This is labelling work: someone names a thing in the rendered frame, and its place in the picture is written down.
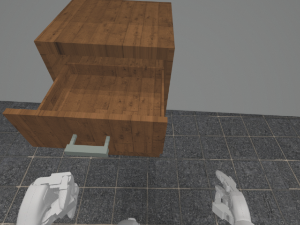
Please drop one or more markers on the drawer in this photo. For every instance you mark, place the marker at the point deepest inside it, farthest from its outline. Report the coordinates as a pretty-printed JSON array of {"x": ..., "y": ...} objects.
[{"x": 98, "y": 100}]

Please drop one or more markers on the left robot hand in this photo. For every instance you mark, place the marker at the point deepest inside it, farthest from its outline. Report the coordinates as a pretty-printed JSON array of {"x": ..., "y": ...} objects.
[{"x": 57, "y": 191}]

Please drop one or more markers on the cabinet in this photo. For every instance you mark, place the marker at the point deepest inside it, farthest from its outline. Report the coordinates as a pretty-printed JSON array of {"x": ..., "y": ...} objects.
[{"x": 112, "y": 32}]

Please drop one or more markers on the right robot hand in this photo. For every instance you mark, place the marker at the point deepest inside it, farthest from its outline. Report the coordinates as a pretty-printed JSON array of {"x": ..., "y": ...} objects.
[{"x": 234, "y": 207}]

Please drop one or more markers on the handle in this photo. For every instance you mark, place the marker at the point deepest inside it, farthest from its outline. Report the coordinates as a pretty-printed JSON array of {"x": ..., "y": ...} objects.
[{"x": 86, "y": 150}]

